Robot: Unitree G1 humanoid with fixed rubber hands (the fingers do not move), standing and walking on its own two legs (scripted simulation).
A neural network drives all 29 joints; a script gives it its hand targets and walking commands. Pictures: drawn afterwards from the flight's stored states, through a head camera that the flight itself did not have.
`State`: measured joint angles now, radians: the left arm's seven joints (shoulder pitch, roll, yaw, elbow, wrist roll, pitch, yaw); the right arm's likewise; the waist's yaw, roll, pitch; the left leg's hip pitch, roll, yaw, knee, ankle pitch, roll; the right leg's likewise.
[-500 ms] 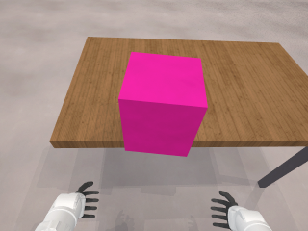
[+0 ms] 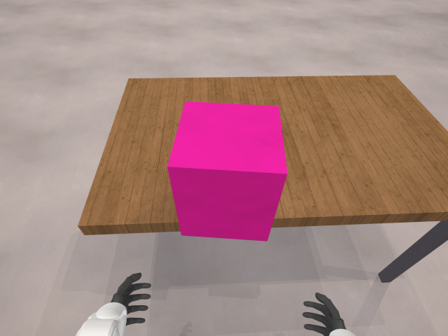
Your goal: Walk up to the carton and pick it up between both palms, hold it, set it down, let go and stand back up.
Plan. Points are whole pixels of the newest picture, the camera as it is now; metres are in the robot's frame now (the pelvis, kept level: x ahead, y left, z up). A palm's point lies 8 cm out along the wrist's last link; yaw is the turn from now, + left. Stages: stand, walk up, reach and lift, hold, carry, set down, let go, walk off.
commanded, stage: reach and lift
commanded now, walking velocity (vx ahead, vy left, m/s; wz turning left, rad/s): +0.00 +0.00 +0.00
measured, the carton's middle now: (227, 173) +0.49 +0.00 -0.01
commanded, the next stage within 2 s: none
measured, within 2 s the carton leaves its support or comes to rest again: neither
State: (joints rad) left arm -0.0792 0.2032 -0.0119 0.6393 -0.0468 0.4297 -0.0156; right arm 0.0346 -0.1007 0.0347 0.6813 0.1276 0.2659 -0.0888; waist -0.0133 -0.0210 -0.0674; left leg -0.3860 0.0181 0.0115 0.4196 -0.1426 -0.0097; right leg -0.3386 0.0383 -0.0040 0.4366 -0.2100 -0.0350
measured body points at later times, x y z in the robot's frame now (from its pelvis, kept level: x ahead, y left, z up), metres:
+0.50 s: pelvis -0.02 +0.02 -0.01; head -0.04 +0.02 +0.44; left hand +0.16 +0.23 -0.09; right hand +0.14 -0.19 -0.10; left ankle +0.04 +0.13 -0.74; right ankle +0.00 -0.10 -0.74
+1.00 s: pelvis +0.01 +0.03 +0.00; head +0.00 +0.02 +0.45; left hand +0.23 +0.23 -0.07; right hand +0.21 -0.18 -0.08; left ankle +0.04 +0.13 -0.74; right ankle +0.00 -0.10 -0.74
